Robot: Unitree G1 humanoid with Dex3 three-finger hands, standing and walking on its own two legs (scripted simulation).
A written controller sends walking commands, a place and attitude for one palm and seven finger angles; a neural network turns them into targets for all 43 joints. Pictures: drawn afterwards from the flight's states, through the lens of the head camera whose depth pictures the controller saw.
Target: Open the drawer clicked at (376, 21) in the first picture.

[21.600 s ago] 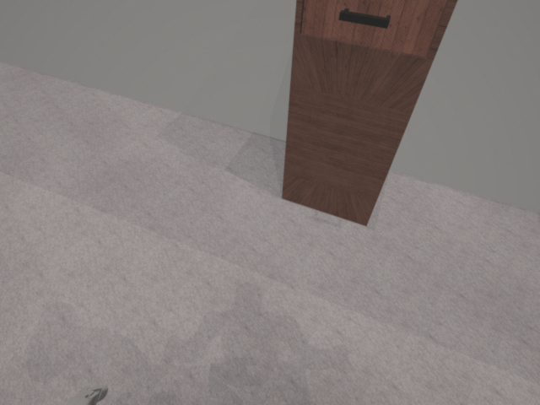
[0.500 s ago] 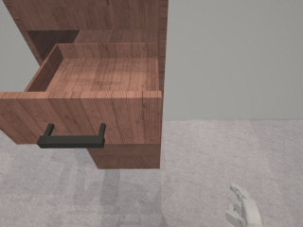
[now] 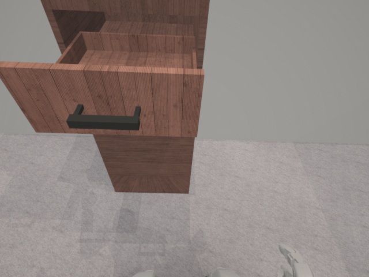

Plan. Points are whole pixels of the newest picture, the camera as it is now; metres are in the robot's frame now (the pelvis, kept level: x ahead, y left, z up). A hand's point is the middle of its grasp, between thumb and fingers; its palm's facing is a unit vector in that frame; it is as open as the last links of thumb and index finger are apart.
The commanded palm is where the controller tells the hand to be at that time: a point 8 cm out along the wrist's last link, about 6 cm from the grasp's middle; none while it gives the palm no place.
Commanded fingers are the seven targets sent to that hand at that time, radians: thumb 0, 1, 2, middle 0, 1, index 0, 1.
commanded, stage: step back with the hand held close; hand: left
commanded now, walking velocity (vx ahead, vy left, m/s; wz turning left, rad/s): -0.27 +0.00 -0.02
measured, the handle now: (106, 115) +0.39 +0.18 +0.16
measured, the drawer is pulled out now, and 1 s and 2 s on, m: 0.28 0.28 0.28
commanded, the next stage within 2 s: stop stepping back and stand still in 0.22 s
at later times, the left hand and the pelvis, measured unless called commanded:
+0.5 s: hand out of the picture +0.09 +0.22 +0.35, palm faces +0.58 -0.73 -0.37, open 7.4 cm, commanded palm +0.03 +0.28 +0.35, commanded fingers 0.00 0.90 0.90 -0.20 -0.30 -0.20 -0.30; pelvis -0.12 +0.00 +0.02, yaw -2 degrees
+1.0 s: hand out of the picture +0.04 +0.26 +0.36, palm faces +0.63 -0.74 -0.24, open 7.4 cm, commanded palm -0.03 +0.29 +0.35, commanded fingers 0.00 0.90 0.90 -0.20 -0.30 -0.20 -0.30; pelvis -0.17 +0.02 +0.02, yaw -2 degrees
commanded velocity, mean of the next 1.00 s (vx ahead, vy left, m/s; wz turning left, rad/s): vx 0.00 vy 0.00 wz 0.00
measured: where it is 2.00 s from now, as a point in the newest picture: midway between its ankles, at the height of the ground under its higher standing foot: outside the picture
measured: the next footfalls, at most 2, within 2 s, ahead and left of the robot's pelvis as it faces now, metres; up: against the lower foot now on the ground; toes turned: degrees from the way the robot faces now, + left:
right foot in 0.26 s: -0.09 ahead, -0.10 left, +0.00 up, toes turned +1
left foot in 0.44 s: -0.09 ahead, +0.11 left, +0.00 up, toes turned +1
